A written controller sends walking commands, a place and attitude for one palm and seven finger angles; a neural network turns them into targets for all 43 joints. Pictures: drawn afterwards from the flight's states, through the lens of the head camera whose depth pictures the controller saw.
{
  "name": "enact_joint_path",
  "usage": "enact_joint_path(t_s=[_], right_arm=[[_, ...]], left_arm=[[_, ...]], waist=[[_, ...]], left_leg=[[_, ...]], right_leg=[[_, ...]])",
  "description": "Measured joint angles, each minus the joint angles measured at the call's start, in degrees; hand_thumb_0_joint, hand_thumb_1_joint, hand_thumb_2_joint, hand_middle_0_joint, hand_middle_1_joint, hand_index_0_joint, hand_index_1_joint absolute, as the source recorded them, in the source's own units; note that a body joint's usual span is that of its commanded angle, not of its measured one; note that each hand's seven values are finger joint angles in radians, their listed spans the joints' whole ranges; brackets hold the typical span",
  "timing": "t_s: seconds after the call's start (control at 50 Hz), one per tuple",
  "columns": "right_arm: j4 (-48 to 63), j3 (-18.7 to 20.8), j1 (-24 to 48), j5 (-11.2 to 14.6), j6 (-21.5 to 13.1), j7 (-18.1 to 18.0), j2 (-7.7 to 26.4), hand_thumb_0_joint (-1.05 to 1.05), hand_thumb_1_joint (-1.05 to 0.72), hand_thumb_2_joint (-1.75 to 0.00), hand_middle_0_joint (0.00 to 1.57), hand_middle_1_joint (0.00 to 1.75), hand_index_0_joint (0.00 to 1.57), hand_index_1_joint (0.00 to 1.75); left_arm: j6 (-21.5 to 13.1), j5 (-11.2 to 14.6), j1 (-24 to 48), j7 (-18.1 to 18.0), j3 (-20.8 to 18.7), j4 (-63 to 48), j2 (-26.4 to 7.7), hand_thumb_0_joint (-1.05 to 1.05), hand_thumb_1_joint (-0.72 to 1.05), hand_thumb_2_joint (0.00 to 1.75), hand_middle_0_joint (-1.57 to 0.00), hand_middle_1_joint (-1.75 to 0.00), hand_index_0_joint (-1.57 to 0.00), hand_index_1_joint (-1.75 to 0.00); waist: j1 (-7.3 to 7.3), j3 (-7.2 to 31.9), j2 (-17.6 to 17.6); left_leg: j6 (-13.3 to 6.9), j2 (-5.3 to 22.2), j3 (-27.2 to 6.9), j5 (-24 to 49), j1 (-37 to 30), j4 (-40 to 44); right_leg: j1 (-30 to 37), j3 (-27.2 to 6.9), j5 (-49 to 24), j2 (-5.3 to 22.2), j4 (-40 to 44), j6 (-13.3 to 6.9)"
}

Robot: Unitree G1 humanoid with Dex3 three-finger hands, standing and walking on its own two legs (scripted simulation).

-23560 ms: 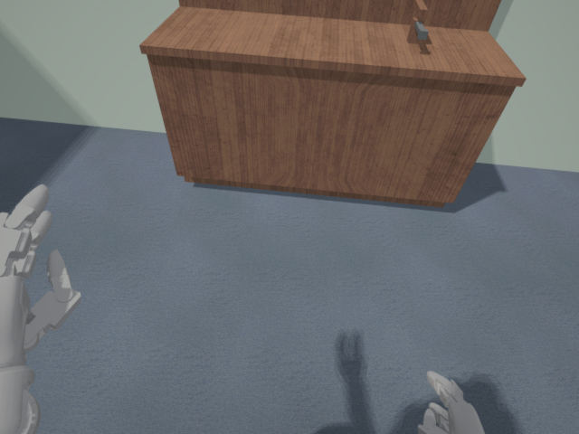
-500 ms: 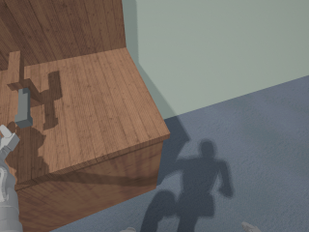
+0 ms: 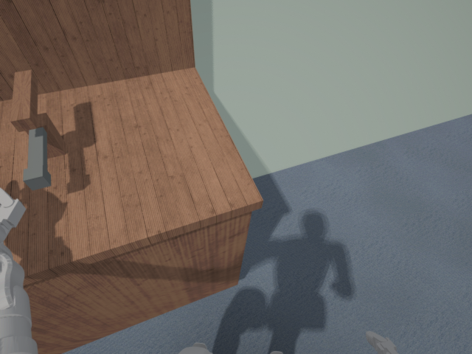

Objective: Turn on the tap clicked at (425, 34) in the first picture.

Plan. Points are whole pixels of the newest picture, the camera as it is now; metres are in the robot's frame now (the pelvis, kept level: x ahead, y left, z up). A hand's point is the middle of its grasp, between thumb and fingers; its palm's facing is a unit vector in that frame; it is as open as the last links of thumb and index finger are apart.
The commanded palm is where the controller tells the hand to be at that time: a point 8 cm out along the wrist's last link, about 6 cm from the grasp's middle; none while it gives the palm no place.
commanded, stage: push the lever round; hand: left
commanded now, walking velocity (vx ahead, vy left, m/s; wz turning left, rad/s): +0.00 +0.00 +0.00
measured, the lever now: (37, 177) +0.37 +0.35 +0.07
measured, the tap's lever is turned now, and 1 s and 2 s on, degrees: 0 13 38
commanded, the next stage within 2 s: none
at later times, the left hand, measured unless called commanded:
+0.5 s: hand (43, 197) +0.34 +0.33 +0.07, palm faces +0.62 -0.78 -0.09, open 7.8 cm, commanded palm +0.29 +0.35 +0.07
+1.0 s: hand (62, 192) +0.35 +0.30 +0.06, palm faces +0.68 -0.73 -0.07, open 7.7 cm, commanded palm +0.31 +0.32 +0.07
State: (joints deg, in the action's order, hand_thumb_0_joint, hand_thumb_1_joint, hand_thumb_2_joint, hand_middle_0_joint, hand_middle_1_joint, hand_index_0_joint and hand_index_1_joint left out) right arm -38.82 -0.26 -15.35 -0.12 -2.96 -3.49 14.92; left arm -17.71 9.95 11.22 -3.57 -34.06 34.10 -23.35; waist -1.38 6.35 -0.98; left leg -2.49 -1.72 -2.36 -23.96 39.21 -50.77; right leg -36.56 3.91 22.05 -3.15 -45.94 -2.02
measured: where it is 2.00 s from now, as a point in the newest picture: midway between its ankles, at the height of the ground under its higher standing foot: outside the picture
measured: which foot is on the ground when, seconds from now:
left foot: down 0.00-1.00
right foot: down 0.00-1.00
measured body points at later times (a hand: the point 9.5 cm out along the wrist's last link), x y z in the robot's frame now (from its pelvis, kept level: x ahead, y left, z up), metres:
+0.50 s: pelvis +0.00 -0.01 +0.00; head +0.06 +0.00 +0.45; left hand +0.30 +0.37 +0.07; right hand +0.12 -0.27 -0.11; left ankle +0.01 +0.08 -0.70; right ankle +0.00 -0.10 -0.70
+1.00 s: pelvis +0.00 -0.02 +0.00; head +0.05 -0.02 +0.45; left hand +0.31 +0.34 +0.07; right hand +0.12 -0.28 -0.11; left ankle +0.01 +0.08 -0.70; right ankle +0.00 -0.10 -0.70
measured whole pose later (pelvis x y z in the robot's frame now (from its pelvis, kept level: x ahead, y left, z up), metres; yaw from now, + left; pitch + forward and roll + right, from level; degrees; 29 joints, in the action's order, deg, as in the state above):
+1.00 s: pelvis +0.00 -0.02 +0.00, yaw +1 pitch +12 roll -2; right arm -40.1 -0.2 -14.5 -0.3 -1.1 -3.3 14.5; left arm -16.1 7.1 14.8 -15.2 -28.0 34.0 -17.5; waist -1.7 7.0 -1.7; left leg -1.1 -1.3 -3.2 -24.1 38.2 -50.3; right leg -36.1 4.7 23.0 -3.6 -46.7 -3.5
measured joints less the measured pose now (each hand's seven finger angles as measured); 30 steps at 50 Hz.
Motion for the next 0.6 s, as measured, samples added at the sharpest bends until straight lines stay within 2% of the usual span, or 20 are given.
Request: enact_joint_path(t_s=[0.08, 0.16, 0.22, 0.36, 0.6], right_arm=[[-0.84, -0.01, 0.04, 0.17, 0.36, -0.05, -0.05, 0.01, -0.90, -0.90, 0.20, 0.30, 0.21, 0.30], [-1.10, -0.23, 0.10, 0.69, 0.59, -0.67, -0.31, 0.01, -0.90, -0.90, 0.20, 0.30, 0.21, 0.30], [-0.81, -0.25, 0.12, 0.57, 0.45, -0.74, -0.44, 0.01, -0.90, -0.90, 0.20, 0.30, 0.21, 0.30], [-0.50, -0.18, 0.39, 0.05, 0.63, -0.03, -0.83, 0.01, -0.90, -0.90, 0.20, 0.30, 0.21, 0.30], [-0.82, -0.04, 0.47, 0.46, 1.06, -0.30, -0.18, 0.01, -0.90, -0.90, 0.20, 0.30, 0.20, 0.30]], left_arm=[[-0.82, 0.20, -0.04, 0.04, 1.47, -1.06, 0.49, 0.01, 0.90, 0.90, -0.16, -0.15, -0.15, -0.15], [1.61, 0.75, 0.79, 0.63, 3.26, -0.72, 0.77, 0.01, 0.90, 0.90, -0.15, -0.15, -0.15, -0.15], [2.53, 0.27, 0.55, -0.42, 4.28, -1.52, 1.75, 0.01, 0.90, 0.90, -0.16, -0.15, -0.15, -0.15], [1.45, -0.95, 0.09, -3.73, 3.73, -2.29, 2.58, 0.01, 0.90, 0.91, -0.16, -0.15, -0.15, -0.15], [1.86, -0.79, 0.82, -3.56, 4.59, -1.10, 2.65, 0.01, 0.92, 0.91, -0.16, -0.15, -0.15, -0.15]], waist=[[0.28, 0.03, -0.25], [0.35, -0.09, -0.33], [0.19, -0.09, -0.52], [-0.08, 0.27, -0.31], [0.09, 0.20, -0.64]], left_leg=[[0.00, -0.09, -0.23, -0.41, -0.03, -0.58], [0.03, -0.22, -0.36, -0.22, -0.57, -0.06], [0.10, -0.24, -0.28, 0.05, -1.09, 0.64], [0.40, 0.03, -0.01, -0.09, -1.23, 0.76], [0.90, 0.27, -0.41, -0.10, -1.60, 0.90]], right_leg=[[0.14, 0.24, 0.46, 0.07, -0.48, 0.00], [0.70, 0.34, 0.40, 0.19, -0.07, -0.02], [1.13, 0.22, 0.16, 0.21, 0.51, -0.04], [0.94, -0.06, 0.38, -0.04, 0.19, -0.37], [1.23, 0.31, 0.56, -0.30, 0.06, -0.97]])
